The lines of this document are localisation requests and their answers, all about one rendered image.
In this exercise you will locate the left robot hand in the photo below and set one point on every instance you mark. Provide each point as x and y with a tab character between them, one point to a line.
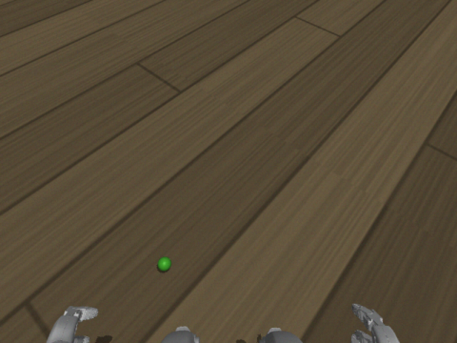
65	327

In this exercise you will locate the right robot hand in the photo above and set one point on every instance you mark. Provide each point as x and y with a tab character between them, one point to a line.
374	323

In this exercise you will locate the ball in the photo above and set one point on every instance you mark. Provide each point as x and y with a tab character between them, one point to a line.
164	263

